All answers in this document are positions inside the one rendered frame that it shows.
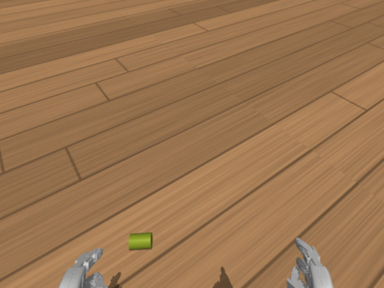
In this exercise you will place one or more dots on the right robot hand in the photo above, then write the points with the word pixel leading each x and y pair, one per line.
pixel 316 275

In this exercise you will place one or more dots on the left robot hand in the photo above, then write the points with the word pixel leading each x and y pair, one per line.
pixel 75 277

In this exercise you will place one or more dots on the can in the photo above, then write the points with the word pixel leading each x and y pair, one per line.
pixel 140 241

